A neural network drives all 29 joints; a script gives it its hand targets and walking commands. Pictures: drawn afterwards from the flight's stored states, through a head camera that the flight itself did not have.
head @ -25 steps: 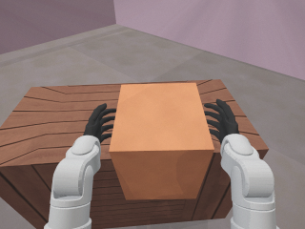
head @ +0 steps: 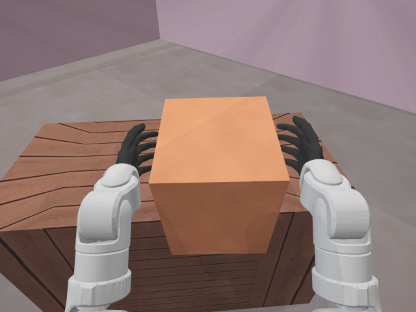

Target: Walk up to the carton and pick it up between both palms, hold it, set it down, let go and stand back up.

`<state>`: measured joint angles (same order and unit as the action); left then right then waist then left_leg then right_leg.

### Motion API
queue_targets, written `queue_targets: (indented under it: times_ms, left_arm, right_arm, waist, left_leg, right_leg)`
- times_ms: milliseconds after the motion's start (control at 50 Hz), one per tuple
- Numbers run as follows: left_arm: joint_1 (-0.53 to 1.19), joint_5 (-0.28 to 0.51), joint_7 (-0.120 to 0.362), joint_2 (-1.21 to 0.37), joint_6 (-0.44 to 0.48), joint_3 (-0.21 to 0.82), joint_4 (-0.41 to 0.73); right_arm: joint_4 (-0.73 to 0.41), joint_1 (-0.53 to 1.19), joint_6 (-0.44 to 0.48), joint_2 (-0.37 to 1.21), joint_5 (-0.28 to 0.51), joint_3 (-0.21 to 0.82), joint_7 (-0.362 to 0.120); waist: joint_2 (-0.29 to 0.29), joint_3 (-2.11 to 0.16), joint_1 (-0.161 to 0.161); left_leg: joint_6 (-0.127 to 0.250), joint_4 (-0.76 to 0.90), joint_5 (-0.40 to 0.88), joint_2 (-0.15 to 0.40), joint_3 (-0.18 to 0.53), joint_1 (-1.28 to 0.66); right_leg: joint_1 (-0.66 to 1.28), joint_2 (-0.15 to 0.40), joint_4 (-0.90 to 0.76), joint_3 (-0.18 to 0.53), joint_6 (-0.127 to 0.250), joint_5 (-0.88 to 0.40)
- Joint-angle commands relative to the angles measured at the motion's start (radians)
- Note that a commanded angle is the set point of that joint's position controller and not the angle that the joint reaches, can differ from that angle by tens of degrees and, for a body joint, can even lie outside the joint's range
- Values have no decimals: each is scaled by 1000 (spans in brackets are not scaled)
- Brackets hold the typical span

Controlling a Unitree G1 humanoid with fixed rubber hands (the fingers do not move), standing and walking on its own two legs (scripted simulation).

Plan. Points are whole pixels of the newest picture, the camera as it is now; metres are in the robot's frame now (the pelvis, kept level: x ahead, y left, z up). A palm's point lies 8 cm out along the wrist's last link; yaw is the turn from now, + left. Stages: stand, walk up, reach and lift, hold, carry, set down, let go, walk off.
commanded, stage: hold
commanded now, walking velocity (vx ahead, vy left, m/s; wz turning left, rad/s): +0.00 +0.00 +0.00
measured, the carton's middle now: (217, 178) +0.37 +0.01 +0.11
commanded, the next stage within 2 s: none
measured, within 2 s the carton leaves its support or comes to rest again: neither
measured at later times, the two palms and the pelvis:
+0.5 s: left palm (130, 184) +0.29 +0.15 +0.18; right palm (315, 182) +0.29 -0.15 +0.19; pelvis -0.01 +0.00 +0.00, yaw +0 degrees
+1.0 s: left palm (138, 162) +0.32 +0.14 +0.19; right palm (312, 158) +0.33 -0.15 +0.20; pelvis -0.01 +0.00 +0.00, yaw +1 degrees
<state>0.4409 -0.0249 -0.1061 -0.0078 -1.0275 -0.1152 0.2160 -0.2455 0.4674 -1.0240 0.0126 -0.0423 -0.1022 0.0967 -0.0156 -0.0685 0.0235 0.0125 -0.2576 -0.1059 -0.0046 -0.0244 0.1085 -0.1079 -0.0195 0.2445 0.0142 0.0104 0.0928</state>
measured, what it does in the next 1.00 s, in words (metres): stands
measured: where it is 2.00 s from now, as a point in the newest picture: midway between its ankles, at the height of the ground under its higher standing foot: outside the picture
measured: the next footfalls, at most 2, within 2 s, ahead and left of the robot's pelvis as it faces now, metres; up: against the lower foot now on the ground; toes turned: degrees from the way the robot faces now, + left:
none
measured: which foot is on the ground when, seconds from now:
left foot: down 0.00-1.00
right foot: down 0.00-1.00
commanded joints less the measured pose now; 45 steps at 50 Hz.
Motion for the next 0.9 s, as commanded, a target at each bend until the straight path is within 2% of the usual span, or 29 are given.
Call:
queue_targets:
  times_ms: [0,60,120,140,180,220,320,360,440,500,520,540,580,640,660,720,800,880]
  left_arm:
    - [493,148,132,-238,91,294,211]
    - [454,124,140,-213,98,281,215]
    - [422,134,140,-231,108,301,271]
    - [425,136,139,-226,105,311,288]
    - [410,137,141,-229,109,320,315]
    - [415,143,143,-209,117,327,351]
    - [365,150,144,-201,120,314,343]
    - [364,147,143,-179,113,304,333]
    - [367,121,143,-164,94,267,273]
    - [402,120,146,-156,116,246,277]
    - [395,115,148,-161,122,242,273]
    - [416,121,153,-163,129,250,261]
    - [417,104,157,-169,139,250,247]
    - [446,109,159,-194,148,249,230]
    - [465,118,160,-216,153,266,227]
    - [517,127,158,-252,177,281,234]
    - [596,135,157,-287,200,297,175]
    - [627,98,155,-289,226,272,104]
  right_arm:
    - [-165,413,59,236,136,278,-116]
    - [-166,387,64,240,126,274,-113]
    - [-225,358,71,258,143,305,-117]
    - [-220,331,69,248,144,299,-113]
    - [-260,328,73,256,153,312,-113]
    - [-273,317,72,267,152,332,-112]
    - [-340,320,77,232,151,320,-101]
    - [-309,299,62,230,163,319,-104]
    - [-225,288,53,201,144,289,-110]
    - [-219,326,72,204,143,272,-114]
    - [-212,321,80,215,133,268,-116]
    - [-202,348,90,206,137,262,-119]
    - [-187,336,103,195,120,249,-120]
    - [-165,366,114,202,115,233,-127]
    - [-167,386,122,205,119,241,-130]
    - [-176,442,147,221,113,240,-135]
    - [-128,521,167,243,115,240,-142]
    - [-36,558,190,287,103,250,-149]
  waist:
    - [23,-296,-21]
    - [37,-269,-9]
    - [14,-294,-8]
    - [-18,-282,-10]
    - [-18,-291,-6]
    - [27,-309,-4]
    - [25,-268,-16]
    - [44,-258,-14]
    - [16,-198,0]
    - [10,-226,1]
    - [46,-222,-1]
    - [38,-225,-13]
    - [23,-219,-12]
    - [-34,-228,-26]
    - [-52,-231,-21]
    - [-60,-242,-22]
    - [-50,-240,-38]
    - [-5,-231,-23]
  left_leg:
    - [-34,14,156,-15,-12,-123]
    - [-28,37,143,-20,-11,-99]
    - [-31,47,184,-22,-8,-118]
    - [-35,46,208,-19,-8,-115]
    - [-31,43,214,-12,-2,-122]
    - [-30,45,188,-16,-5,-118]
    - [-25,38,113,-14,-1,-81]
    - [-24,32,79,-23,-13,-87]
    - [-30,26,36,-25,-22,-67]
    - [-29,-21,-2,-34,-21,-67]
    - [-29,-24,3,-36,-24,-80]
    - [-28,-28,-16,-35,-21,-79]
    - [-28,-15,-33,-31,-19,-79]
    - [-29,12,-85,-5,13,-63]
    - [-29,25,-98,4,19,-52]
    - [-18,57,-131,42,54,1]
    - [-11,63,-185,54,69,19]
    - [-6,39,-120,22,36,-33]
  right_leg:
    - [75,-12,-24,-15,-32,-157]
    - [106,-9,-31,-14,-41,-151]
    - [150,-15,-33,-12,-40,-198]
    - [147,-17,-33,-11,-40,-214]
    - [149,-14,-36,-12,-40,-217]
    - [160,-14,-37,-14,-45,-204]
    - [127,-5,-30,-12,-41,-133]
    - [106,-1,-33,-16,-43,-110]
    - [82,-6,-35,-23,-40,-51]
    - [70,7,-16,-13,-23,-49]
    - [53,12,-19,-13,-25,-38]
    - [32,11,-12,-18,-26,-16]
    - [24,1,-7,-26,-24,14]
    - [55,-12,20,-28,-21,-7]
    - [58,-21,27,-31,-22,-1]
    - [117,-36,63,-39,-30,2]
    - [106,-40,60,-36,-27,41]
    - [91,-28,3,-29,-27,56]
